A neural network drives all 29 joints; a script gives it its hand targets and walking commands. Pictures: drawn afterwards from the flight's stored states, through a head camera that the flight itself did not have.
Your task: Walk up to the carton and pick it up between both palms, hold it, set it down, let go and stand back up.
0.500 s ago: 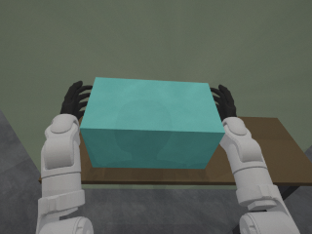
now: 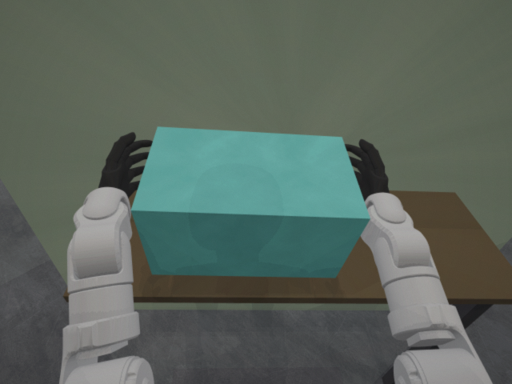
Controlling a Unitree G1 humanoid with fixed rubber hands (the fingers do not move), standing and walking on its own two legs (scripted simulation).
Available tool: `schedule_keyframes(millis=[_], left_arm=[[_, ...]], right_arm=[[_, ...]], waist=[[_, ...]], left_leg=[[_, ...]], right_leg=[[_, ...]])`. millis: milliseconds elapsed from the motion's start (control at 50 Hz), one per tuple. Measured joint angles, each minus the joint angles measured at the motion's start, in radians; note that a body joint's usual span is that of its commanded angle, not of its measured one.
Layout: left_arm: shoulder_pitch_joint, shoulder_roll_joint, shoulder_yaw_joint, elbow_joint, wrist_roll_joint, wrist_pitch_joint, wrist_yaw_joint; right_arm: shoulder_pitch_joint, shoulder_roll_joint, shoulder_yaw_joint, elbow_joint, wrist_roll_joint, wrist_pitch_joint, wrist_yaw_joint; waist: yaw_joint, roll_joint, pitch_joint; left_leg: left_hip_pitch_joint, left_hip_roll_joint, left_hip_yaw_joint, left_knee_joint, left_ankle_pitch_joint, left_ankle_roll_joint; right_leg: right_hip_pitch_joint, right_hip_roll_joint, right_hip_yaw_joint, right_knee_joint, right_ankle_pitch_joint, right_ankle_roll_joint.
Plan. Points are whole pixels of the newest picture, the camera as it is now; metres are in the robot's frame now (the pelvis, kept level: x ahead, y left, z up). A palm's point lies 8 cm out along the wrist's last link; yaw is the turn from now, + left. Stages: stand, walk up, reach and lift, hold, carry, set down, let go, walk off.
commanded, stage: hold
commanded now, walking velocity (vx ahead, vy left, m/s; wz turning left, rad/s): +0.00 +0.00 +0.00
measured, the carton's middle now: (248, 204) +0.36 +0.01 +0.15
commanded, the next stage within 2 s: none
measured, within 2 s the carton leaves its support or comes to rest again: neither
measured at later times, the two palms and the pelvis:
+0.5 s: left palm (116, 188) +0.35 +0.20 +0.18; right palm (371, 191) +0.36 -0.17 +0.17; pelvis -0.01 +0.00 +0.00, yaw +0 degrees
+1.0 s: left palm (116, 190) +0.35 +0.20 +0.18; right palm (370, 193) +0.36 -0.17 +0.17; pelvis +0.00 +0.00 +0.00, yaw +0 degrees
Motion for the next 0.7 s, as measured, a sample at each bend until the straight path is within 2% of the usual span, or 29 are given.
schedule_keyframes(millis=[120,460,700], left_arm=[[0.009,-0.004,0.004,-0.012,0.001,0.001,-0.001],[-0.035,-0.002,0.017,0.058,0.012,-0.008,-0.003],[-0.022,0.002,0.007,0.042,0.004,-0.014,0.003]], right_arm=[[0.0,-0.002,0.008,-0.006,0.005,0.004,-0.003],[-0.034,0.008,-0.024,0.057,-0.023,-0.003,0.014],[-0.024,0.002,-0.01,0.046,-0.01,-0.012,0.008]], waist=[[0.001,0.0,-0.001],[0.005,-0.002,-0.008],[0.002,-0.004,-0.006]], left_leg=[[0.005,0.0,0.002,-0.001,0.001,0.0],[-0.012,-0.001,0.001,-0.001,0.009,0.002],[-0.008,0.0,0.001,0.0,0.001,0.001]], right_leg=[[0.005,0.0,0.002,-0.002,0.002,0.0],[-0.015,-0.001,0.001,0.005,0.006,-0.001],[-0.008,0.0,0.001,0.001,0.001,-0.001]])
